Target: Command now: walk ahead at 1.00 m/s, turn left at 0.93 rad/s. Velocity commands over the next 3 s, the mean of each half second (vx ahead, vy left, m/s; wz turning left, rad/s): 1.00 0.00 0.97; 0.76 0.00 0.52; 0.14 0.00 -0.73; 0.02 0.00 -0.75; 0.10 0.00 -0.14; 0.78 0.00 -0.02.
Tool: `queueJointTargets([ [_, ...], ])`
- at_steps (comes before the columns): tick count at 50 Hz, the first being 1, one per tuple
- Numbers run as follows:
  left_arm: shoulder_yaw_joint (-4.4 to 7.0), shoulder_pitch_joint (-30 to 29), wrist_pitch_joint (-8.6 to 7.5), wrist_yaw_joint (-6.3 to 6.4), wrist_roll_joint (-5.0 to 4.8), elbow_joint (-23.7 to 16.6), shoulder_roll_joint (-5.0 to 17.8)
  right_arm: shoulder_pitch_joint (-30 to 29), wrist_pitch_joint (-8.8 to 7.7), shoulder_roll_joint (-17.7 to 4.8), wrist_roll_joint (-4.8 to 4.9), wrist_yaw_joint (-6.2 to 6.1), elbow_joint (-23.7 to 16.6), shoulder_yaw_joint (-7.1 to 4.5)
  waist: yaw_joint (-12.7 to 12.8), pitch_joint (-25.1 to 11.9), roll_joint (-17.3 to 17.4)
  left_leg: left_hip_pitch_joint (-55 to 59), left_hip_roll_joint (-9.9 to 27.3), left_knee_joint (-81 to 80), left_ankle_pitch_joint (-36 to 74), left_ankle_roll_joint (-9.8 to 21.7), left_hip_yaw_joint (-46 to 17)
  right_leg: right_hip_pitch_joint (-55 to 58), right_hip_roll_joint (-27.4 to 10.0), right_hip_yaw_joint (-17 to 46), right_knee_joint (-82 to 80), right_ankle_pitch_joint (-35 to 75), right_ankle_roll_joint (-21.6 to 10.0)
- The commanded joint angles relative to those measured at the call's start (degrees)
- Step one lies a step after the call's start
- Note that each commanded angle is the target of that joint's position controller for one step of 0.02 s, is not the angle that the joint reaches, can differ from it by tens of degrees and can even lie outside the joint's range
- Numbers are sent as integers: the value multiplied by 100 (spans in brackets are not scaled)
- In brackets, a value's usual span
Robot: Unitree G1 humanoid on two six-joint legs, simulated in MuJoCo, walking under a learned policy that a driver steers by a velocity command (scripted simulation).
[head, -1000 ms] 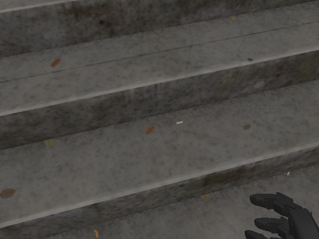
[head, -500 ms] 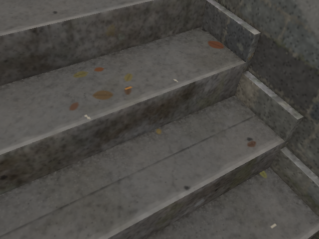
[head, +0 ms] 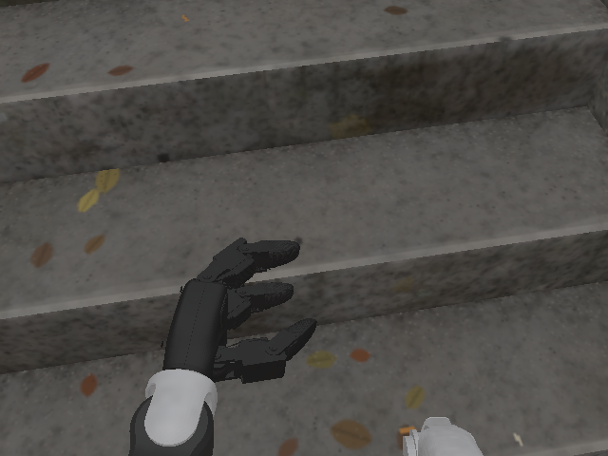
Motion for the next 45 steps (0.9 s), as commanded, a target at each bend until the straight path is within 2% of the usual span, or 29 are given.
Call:
queueJointTargets([
  [1,1007,3634,180,197,-290,653,1890,-1767,-545,-1990,76,64,-1167,-708,2434,-2848,71,-1975,1063,2172,10736,168,-686,7254,545,-69,-2489,446,3],
  [2,1197,3849,92,184,-88,937,2445,-2138,-782,-1355,-23,227,-1439,-614,2266,-2981,-1174,-2063,333,4386,8389,-156,-453,7503,-149,1259,-4001,-171,-289],
  [3,1287,3226,29,296,-44,1195,2748,-2094,-813,-229,-74,400,-1854,-357,1517,-2956,-3807,-3792,-834,7562,1164,-525,47,7724,-1860,4575,-6091,615,-1039],
  [4,1226,2467,57,232,-66,1145,2153,-1888,-742,84,-450,367,-2072,-224,898,-2804,-2729,-4514,-399,9410,1069,-396,-112,7280,-1961,5308,-6356,-501,-1133],
  [5,1037,2132,42,141,-123,1534,1373,-2091,-611,364,-621,377,-2180,-132,482,-1802,-1768,-5246,-4,9984,1391,-200,203,6689,-1742,4502,-6104,-1882,-880],
  [7,918,2626,-164,5,46,2509,821,-2737,-342,826,-708,326,-2494,166,298,-135,-324,-6682,223,11698,647,53,443,5848,-1669,2716,-6180,-83,-583],
  [10,842,2791,-381,-152,90,3241,749,-2877,167,914,-199,154,-2881,304,-305,873,-365,-7657,318,11793,-890,19,312,5181,-1647,580,-7102,1090,-74],
  [14,850,2422,-465,-297,-57,3685,1084,-4251,438,800,-238,-153,-3586,421,-853,1611,-176,-6623,310,9157,-1306,72,1329,3577,-892,-1477,-8603,2911,310],
  [15,950,2450,-381,-175,-209,3680,1596,-3693,520,608,-215,-71,-3471,440,-1054,956,-508,-4699,314,7731,-740,-31,2091,3197,-748,-1929,-9079,4242,-13],
  [16,894,2385,-409,-3,-602,3364,1793,-3043,597,84,-293,69,-2919,299,-1079,-219,-286,-2507,-271,7378,-12,-150,2551,3292,-576,-2056,-8613,7532,-324],
  [18,1372,2170,-572,24,-590,2872,3493,-980,717,-417,-284,-9,-2502,14,-1918,-2016,-1089,-1318,-396,6662,-655,-284,2468,5472,-1227,-1543,-6274,12505,-572],
  [19,1537,1437,-604,-88,-656,2503,3659,150,642,-786,-268,6,-2317,-150,-2325,-2662,-1430,-675,-399,5851,-870,-264,2127,6061,-1452,-1143,-4638,13446,-569],
  [20,1533,1474,-574,-286,-608,2258,3229,-36,541,-1091,-223,70,-2298,-289,-1984,-2653,-1256,-406,-711,4043,-1307,-230,1554,6144,-1328,-879,-2790,11950,-572],
  [21,1390,1494,-419,-456,-376,2080,2189,-1516,430,-997,87,194,-2303,-431,-1247,-1398,110,-646,-721,2038,-549,365,199,4484,-206,-477,-304,4235,-223],
  [22,1136,1506,-393,-631,15,1060,1419,-2329,435,-1275,-121,157,-2445,-403,-275,-1443,1313,27,587,1020,1621,1486,-3530,1779,949,245,3108,2047,353],
  [23,940,1236,-451,-547,293,640,1111,-1993,463,-1261,-215,48,-2286,-386,-259,-1680,92,199,1011,270,-141,1580,-4677,864,820,770,4569,1684,205],
  [25,473,603,-439,-318,345,175,402,-848,178,-857,-436,-31,-1211,-215,-96,-227,-617,-533,667,337,-102,1206,-3692,-258,483,838,5269,825,60],
  [30,318,-406,-188,-67,231,-288,543,-404,-189,-404,-437,39,-628,-47,-40,683,-463,-1663,633,-114,1565,479,-1590,-804,9,461,4409,-1593,-176],
  [32,175,-838,-34,-50,344,-694,561,-671,-203,-781,-231,16,-771,-169,200,503,-1029,-3183,485,-1456,2332,520,-1035,1585,-159,-126,787,-1143,-190],
  [33,270,49,-14,-71,204,-310,629,-1513,-132,-842,-42,-30,-1111,-210,733,-37,-1256,-4758,321,-1481,4457,436,-477,4586,91,-615,-474,175,-115],
  [34,432,639,47,77,-56,-139,830,-1351,-271,-1220,82,-12,-1184,-346,831,-869,-437,-4852,649,-1053,7171,593,-862,6508,463,-697,-530,362,46],
  [35,622,1503,146,271,-113,18,1150,-1642,-435,-1643,87,60,-1329,-562,1340,-1480,64,-3791,754,463,9420,331,-867,6829,233,34,-1174,384,-31],
  [36,822,2630,171,356,9,264,1517,-1772,-554,-1955,155,176,-1437,-753,2079,-2496,-320,-3094,683,2743,9398,-78,-1000,7525,-60,1283,-2827,-627,-386],
  [37,1013,3107,92,250,-14,822,1934,-2247,-635,-1189,-184,273,-1708,-618,1965,-2718,-1995,-2946,-12,4994,4088,-480,-560,7723,-678,2165,-3970,-203,-516],
  [38,1019,3465,107,259,-179,1395,1968,-3048,-678,-164,-612,357,-1838,-337,1972,-1468,-2782,-4275,-926,7236,580,-681,-259,7208,-805,2679,-5347,3340,-646],
  [39,1079,2565,110,208,-93,1320,2043,-1411,-605,234,-604,387,-1862,-237,492,-1790,-2372,-5214,-984,9234,29,-740,-555,7252,-1779,4569,-5789,4885,-1124],
  [40,1048,1858,-25,96,-116,1395,1639,-1112,-486,195,-560,328,-1748,-185,13,-1307,-1479,-5589,-719,10037,68,-741,-178,7054,-1777,4419,-5609,5197,-1349],
  [42,927,2323,-270,-38,-248,2270,881,-1893,-139,468,-679,214,-2088,72,-54,-213,-579,-6652,-556,10546,-975,-649,-12,6671,-1266,2878,-5722,4025,-1036],
  [45,843,3150,-342,-154,-326,3124,512,-2767,-16,548,-640,153,-2484,274,-45,520,-551,-6976,-340,9780,-1708,-486,704,6143,-691,1238,-6322,5941,-523],
])
Next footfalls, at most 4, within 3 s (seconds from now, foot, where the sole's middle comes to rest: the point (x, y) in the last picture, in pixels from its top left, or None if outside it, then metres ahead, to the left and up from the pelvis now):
0.02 right None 0.21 -0.15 -0.62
0.40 left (275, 397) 0.45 0.09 -0.45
0.70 right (303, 188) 0.75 0.03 -0.28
1.10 left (86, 45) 0.95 0.39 -0.10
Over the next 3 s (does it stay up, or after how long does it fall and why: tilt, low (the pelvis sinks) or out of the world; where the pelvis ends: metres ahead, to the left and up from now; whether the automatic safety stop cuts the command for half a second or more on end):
stays up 1.15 0.43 0.75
